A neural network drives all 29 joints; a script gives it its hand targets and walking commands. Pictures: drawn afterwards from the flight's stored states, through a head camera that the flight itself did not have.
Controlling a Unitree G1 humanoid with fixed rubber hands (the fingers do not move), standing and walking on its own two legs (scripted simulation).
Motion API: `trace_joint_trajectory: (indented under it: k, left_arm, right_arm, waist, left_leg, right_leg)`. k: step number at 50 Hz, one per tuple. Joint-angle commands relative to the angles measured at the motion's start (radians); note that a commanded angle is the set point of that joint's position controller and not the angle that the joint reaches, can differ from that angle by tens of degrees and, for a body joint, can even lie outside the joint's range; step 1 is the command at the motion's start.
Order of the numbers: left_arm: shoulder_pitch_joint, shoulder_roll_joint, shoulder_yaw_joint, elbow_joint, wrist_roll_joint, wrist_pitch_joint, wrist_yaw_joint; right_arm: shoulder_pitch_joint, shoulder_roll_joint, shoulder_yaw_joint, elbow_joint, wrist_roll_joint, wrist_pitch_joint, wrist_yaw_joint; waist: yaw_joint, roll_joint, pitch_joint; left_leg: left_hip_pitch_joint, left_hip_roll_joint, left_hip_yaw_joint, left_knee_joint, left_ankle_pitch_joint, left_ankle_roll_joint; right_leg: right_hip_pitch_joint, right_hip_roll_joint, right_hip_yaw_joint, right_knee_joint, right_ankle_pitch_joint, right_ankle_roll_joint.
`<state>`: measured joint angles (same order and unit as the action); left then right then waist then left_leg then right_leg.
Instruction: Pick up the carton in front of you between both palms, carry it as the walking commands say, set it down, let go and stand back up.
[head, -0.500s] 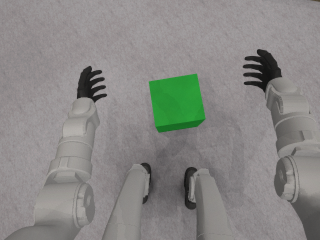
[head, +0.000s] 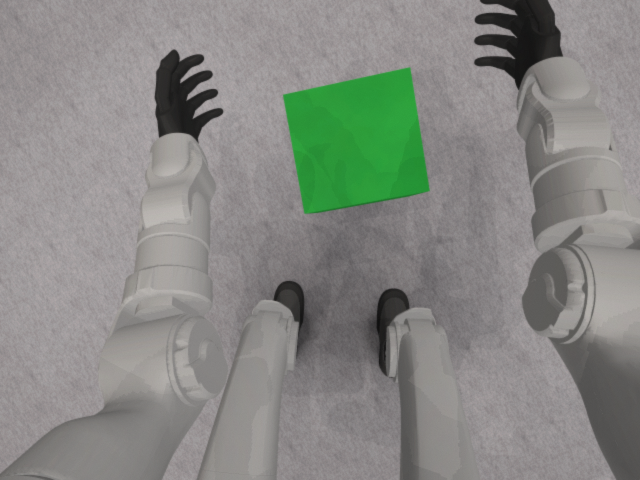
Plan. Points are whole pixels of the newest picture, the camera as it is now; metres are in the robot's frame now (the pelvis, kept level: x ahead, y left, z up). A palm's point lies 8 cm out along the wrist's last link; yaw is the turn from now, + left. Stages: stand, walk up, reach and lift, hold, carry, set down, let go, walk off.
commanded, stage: reach and lift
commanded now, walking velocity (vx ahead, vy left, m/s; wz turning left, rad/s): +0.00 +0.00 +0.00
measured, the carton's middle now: (355, 153) +0.49 -0.01 -0.49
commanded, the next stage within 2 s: none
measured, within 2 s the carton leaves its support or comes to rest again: leaves its support in 1.48 s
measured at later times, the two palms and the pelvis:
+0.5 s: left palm (241, 161) +0.46 +0.18 -0.37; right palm (466, 125) +0.52 -0.19 -0.37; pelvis -0.06 +0.01 -0.20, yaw +2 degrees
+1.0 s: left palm (251, 159) +0.47 +0.18 -0.41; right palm (446, 127) +0.53 -0.17 -0.42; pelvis -0.05 +0.01 -0.24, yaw +2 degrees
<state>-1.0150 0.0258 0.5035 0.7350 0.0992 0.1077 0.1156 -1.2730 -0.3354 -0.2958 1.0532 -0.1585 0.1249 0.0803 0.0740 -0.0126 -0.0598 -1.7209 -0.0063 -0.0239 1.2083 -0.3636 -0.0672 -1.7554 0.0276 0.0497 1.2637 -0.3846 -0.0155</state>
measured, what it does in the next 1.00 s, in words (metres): lowers itself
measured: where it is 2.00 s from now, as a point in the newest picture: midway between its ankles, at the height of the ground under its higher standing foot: (337, 343)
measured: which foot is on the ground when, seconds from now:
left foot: down 0.00-1.00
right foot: down 0.00-1.00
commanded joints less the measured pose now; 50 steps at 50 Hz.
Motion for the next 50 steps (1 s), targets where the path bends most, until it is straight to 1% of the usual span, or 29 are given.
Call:
trace_joint_trajectory:
  k: [1, 4, 8, 14, 18, 20, 23, 28, 31, 33, 34, 37, 40, 42, 46, 50]
  left_arm:
    - [-0.127, 0.075, -0.013, -0.055, -0.014, -0.043, 0.006]
    - [-0.143, 0.097, -0.051, -0.041, -0.053, -0.051, 0.025]
    - [-0.194, 0.144, -0.120, -0.044, -0.127, -0.050, 0.051]
    - [-0.342, 0.198, -0.195, -0.064, -0.227, -0.019, 0.085]
    - [-0.438, 0.224, -0.225, -0.018, -0.269, 0.005, 0.101]
    - [-0.483, 0.229, -0.230, 0.033, -0.273, 0.007, 0.102]
    - [-0.534, 0.241, -0.222, 0.111, -0.264, -0.002, 0.096]
    - [-0.601, 0.263, -0.217, 0.199, -0.256, -0.032, 0.079]
    - [-0.633, 0.277, -0.234, 0.212, -0.277, -0.051, 0.076]
    - [-0.651, 0.284, -0.260, 0.207, -0.303, -0.064, 0.079]
    - [-0.649, 0.267, -0.270, 0.203, -0.322, -0.069, 0.080]
    - [-0.613, 0.247, -0.290, 0.248, -0.347, -0.070, 0.076]
    - [-0.581, 0.240, -0.290, 0.240, -0.351, -0.074, 0.080]
    - [-0.569, 0.237, -0.294, 0.235, -0.350, -0.079, 0.082]
    - [-0.554, 0.230, -0.278, 0.250, -0.327, -0.081, 0.082]
    - [-0.570, 0.222, -0.263, 0.250, -0.307, -0.081, 0.082]
  right_arm:
    - [-0.189, -0.079, 0.006, -0.090, 0.016, -0.035, -0.025]
    - [-0.206, -0.115, 0.046, -0.091, 0.060, -0.046, -0.044]
    - [-0.264, -0.181, 0.123, -0.104, 0.143, -0.053, -0.060]
    - [-0.417, -0.270, 0.231, -0.118, 0.252, -0.037, -0.070]
    - [-0.508, -0.305, 0.271, -0.070, 0.291, -0.017, -0.072]
    - [-0.539, -0.309, 0.285, -0.019, 0.299, -0.013, -0.069]
    - [-0.571, -0.315, 0.297, 0.059, 0.304, -0.018, -0.065]
    - [-0.621, -0.327, 0.313, 0.137, 0.312, -0.044, -0.065]
    - [-0.661, -0.337, 0.338, 0.132, 0.333, -0.062, -0.073]
    - [-0.690, -0.342, 0.350, 0.100, 0.354, -0.075, -0.082]
    - [-0.697, -0.344, 0.363, 0.084, 0.362, -0.081, -0.085]
    - [-0.687, -0.332, 0.394, 0.080, 0.369, -0.082, -0.084]
    - [-0.662, -0.316, 0.398, 0.082, 0.367, -0.077, -0.083]
    - [-0.630, -0.301, 0.391, 0.098, 0.360, -0.075, -0.086]
    - [-0.587, -0.273, 0.370, 0.130, 0.337, -0.073, -0.088]
    - [-0.604, -0.265, 0.364, 0.130, 0.332, -0.075, -0.088]
  waist:
    - [0.004, -0.102, -0.922]
    - [-0.003, -0.097, -0.977]
    - [-0.002, -0.110, -1.076]
    - [0.010, -0.143, -1.137]
    - [0.014, -0.154, -1.069]
    - [0.016, -0.147, -0.992]
    - [0.019, -0.129, -0.881]
    - [0.012, -0.099, -0.776]
    - [0.010, -0.099, -0.797]
    - [0.001, -0.094, -0.822]
    - [0.009, -0.090, -0.825]
    - [0.007, -0.120, -0.814]
    - [0.009, -0.141, -0.835]
    - [0.002, -0.143, -0.847]
    - [0.000, -0.120, -0.776]
    - [0.006, -0.104, -0.741]
  left_leg:
    - [0.172, -0.080, 0.114, 0.110, 0.380, -0.040]
    - [0.151, -0.081, 0.118, 0.218, 0.391, -0.046]
    - [0.157, -0.077, 0.122, 0.353, 0.385, -0.044]
    - [0.172, -0.064, 0.132, 0.507, 0.251, -0.033]
    - [0.131, -0.052, 0.136, 0.574, 0.123, -0.028]
    - [0.096, -0.045, 0.133, 0.605, 0.068, -0.026]
    - [0.063, -0.040, 0.127, 0.652, 0.031, -0.024]
    - [0.037, -0.035, 0.119, 0.731, 0.044, -0.023]
    - [0.046, -0.033, 0.119, 0.777, 0.088, -0.022]
    - [0.068, -0.034, 0.116, 0.803, 0.124, -0.015]
    - [0.056, -0.037, 0.120, 0.810, 0.139, -0.017]
    - [0.029, -0.044, 0.124, 0.829, 0.183, -0.017]
    - [0.017, -0.051, 0.128, 0.836, 0.205, -0.018]
    - [0.011, -0.054, 0.131, 0.838, 0.215, -0.018]
    - [-0.011, -0.059, 0.124, 0.829, 0.195, -0.020]
    - [-0.004, -0.060, 0.119, 0.819, 0.175, -0.020]
  right_leg:
    - [0.604, 0.024, -0.001, 0.089, 0.593, 0.029]
    - [0.497, 0.026, -0.010, 0.190, 0.548, 0.037]
    - [0.419, 0.021, -0.024, 0.324, 0.486, 0.044]
    - [0.355, 0.005, -0.043, 0.469, 0.278, 0.044]
    - [0.297, -0.010, -0.051, 0.529, 0.126, 0.039]
    - [0.247, -0.018, -0.047, 0.554, 0.063, 0.036]
    - [0.171, -0.029, -0.036, 0.591, 0.006, 0.030]
    - [0.105, -0.042, -0.019, 0.659, 0.008, 0.023]
    - [0.129, -0.047, -0.013, 0.703, 0.060, 0.023]
    - [0.133, -0.044, -0.016, 0.728, 0.096, 0.022]
    - [0.145, -0.044, -0.011, 0.736, 0.111, 0.019]
    - [0.193, -0.042, -0.013, 0.762, 0.181, 0.022]
    - [0.240, -0.041, -0.012, 0.772, 0.221, 0.025]
    - [0.258, -0.038, -0.010, 0.773, 0.241, 0.026]
    - [0.184, -0.037, -0.006, 0.760, 0.199, 0.023]
    - [0.123, -0.037, -0.008, 0.748, 0.149, 0.020]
